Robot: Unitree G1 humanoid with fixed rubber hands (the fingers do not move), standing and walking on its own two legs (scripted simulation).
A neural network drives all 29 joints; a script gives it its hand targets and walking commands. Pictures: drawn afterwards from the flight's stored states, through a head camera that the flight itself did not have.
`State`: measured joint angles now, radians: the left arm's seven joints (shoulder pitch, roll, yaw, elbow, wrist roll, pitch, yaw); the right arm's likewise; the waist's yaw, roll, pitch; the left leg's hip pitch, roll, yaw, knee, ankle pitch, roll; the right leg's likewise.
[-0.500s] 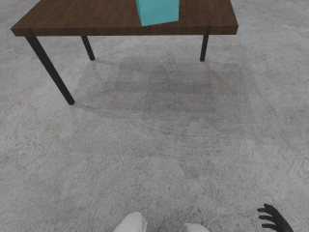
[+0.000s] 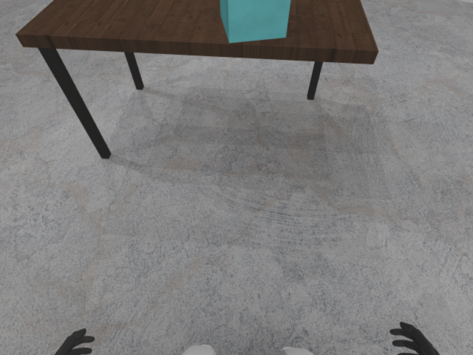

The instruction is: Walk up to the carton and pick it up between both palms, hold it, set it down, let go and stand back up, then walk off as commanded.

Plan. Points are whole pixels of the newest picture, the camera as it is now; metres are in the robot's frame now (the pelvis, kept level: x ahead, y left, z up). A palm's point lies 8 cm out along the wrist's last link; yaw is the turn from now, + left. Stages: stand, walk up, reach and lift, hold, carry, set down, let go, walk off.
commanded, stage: walk off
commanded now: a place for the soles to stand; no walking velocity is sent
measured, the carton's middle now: out of the picture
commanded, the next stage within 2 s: stand in 0.56 s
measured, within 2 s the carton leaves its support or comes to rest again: neither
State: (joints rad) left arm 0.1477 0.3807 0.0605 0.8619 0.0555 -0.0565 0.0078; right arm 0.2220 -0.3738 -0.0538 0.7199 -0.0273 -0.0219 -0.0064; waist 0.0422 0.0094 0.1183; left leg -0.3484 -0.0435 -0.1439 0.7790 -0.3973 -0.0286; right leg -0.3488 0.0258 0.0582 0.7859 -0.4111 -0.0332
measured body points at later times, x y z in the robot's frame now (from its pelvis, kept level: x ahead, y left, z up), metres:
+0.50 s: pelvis +0.00 +0.01 +0.00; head +0.02 +0.01 +0.45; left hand +0.09 +0.33 -0.10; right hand +0.15 -0.29 -0.09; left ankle +0.02 +0.14 -0.71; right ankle +0.01 -0.13 -0.71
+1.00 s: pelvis -0.02 +0.01 +0.00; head -0.01 +0.02 +0.45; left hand +0.09 +0.33 -0.10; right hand +0.14 -0.28 -0.08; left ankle +0.02 +0.15 -0.71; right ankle +0.01 -0.13 -0.71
